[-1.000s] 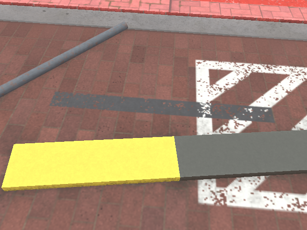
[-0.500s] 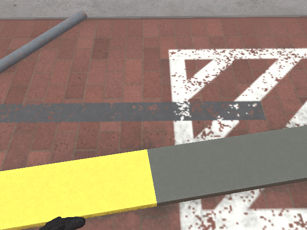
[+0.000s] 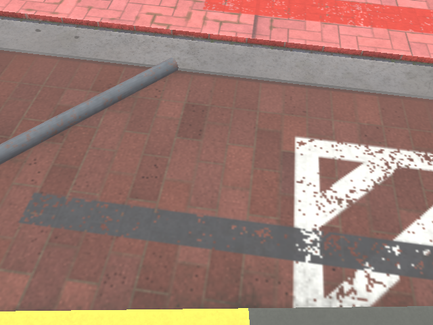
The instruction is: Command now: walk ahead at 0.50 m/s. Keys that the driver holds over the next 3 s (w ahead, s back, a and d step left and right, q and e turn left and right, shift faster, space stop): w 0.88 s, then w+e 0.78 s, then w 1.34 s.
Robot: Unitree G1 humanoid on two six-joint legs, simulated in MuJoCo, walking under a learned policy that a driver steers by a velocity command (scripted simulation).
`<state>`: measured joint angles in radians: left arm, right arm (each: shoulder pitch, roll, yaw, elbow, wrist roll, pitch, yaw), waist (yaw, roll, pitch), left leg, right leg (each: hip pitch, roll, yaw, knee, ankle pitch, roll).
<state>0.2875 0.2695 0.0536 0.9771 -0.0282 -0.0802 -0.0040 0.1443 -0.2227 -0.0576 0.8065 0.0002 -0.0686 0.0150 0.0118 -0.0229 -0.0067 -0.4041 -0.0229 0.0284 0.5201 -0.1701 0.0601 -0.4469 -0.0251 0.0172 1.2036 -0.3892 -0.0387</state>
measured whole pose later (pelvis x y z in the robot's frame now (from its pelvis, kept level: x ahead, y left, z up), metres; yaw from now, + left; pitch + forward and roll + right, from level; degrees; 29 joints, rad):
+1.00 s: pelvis +0.55 +0.02 +0.00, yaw -1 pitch +3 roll -4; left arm 0.37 0.28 0.09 1.01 -0.01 -0.06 0.01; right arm 0.02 -0.26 -0.07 0.87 0.02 -0.10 0.04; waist 0.07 0.02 0.02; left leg -0.41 0.06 -0.01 0.48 -0.13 0.04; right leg -0.12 -0.03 -0.02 0.77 -0.59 0.01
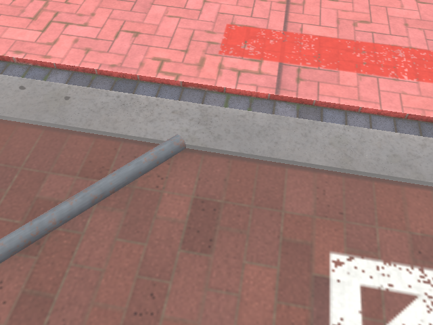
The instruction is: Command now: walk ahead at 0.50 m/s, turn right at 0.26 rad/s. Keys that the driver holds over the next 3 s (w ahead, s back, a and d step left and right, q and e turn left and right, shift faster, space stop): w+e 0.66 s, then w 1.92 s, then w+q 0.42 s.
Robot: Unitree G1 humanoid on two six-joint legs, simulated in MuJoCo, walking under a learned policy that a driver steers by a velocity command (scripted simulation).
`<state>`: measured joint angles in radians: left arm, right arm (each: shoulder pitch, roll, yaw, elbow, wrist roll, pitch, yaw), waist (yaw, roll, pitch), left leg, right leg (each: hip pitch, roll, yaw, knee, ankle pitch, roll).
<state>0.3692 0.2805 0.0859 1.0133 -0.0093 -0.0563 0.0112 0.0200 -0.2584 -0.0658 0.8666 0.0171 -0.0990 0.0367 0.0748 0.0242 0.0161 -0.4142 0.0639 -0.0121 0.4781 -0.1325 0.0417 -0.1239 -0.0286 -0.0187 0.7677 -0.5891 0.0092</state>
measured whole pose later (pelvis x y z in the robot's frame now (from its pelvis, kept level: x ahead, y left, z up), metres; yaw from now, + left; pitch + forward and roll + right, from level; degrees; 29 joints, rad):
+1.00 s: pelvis +0.55 -0.07 -0.01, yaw -27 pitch +3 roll -1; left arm 0.38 0.26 0.07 0.87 -0.01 -0.05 0.01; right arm 0.01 -0.25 -0.04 0.77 0.00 -0.12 0.03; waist 0.09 0.03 0.01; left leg -0.49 0.01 0.00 0.46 -0.01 0.05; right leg 0.00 0.09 0.14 0.41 -0.43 -0.07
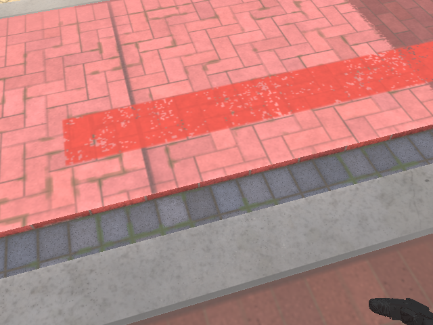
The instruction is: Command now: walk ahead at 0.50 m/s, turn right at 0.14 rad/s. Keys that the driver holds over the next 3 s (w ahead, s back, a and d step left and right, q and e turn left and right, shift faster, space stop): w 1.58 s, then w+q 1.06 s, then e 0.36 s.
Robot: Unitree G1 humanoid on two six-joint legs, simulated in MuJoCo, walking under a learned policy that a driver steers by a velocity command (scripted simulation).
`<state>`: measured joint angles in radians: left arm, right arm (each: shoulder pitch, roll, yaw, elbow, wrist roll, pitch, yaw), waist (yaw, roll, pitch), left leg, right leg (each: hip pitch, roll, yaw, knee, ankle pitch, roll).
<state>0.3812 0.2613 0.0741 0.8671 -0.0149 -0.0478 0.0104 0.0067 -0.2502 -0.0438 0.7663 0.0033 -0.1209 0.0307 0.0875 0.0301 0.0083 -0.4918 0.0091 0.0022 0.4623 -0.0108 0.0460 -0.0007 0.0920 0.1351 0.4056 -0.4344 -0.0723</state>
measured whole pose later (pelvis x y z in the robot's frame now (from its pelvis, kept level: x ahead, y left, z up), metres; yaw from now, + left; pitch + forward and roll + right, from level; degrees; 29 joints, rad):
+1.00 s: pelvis +0.57 -0.02 +0.00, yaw -1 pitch +2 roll -1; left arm 0.50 0.17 0.01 0.97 0.09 -0.11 -0.07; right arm 0.04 -0.21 -0.01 0.80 -0.08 -0.09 0.06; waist 0.07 0.02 -0.01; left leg -0.57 0.02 0.04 0.70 -0.03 0.06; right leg 0.01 0.04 -0.04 0.36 -0.41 -0.03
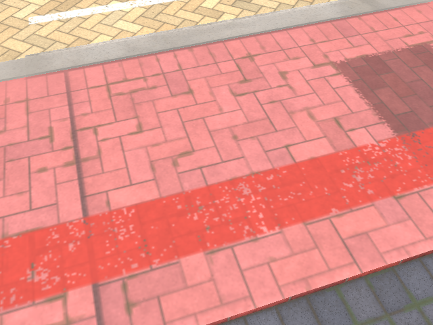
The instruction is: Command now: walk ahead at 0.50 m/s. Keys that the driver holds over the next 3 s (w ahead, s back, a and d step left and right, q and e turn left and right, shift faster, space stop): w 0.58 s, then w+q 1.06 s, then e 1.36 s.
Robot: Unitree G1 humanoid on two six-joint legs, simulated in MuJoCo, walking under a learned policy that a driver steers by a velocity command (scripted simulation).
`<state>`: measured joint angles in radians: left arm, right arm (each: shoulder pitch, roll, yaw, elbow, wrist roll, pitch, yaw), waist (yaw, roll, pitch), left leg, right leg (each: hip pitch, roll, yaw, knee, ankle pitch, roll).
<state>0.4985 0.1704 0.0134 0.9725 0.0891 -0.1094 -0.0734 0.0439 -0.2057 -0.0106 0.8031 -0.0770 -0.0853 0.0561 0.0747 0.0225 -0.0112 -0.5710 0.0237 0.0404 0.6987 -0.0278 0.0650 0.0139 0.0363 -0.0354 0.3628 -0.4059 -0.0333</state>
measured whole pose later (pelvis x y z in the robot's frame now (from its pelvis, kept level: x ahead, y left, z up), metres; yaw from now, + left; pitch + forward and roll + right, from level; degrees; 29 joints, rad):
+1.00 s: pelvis +0.57 -0.05 -0.16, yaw +10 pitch +3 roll -2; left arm 0.42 0.22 0.04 1.05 0.01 -0.06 0.04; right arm 0.07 -0.23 -0.06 0.72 0.02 -0.02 -0.01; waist 0.05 0.02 -0.03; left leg -0.89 0.10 0.01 1.13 -0.16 0.02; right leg -0.07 -0.05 -0.20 0.40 -0.36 0.03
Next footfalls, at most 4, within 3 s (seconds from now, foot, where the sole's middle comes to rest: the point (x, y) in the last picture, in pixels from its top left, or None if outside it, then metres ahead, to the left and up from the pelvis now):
0.02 left None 0.15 0.10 -0.77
0.68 right None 0.53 -0.19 -0.93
1.12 left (210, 260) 0.77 0.12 -0.89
1.62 right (229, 190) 1.10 0.07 -0.89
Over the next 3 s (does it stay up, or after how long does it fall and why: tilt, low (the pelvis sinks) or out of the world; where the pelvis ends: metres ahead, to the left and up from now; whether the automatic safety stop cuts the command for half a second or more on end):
stays up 1.07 0.15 -0.12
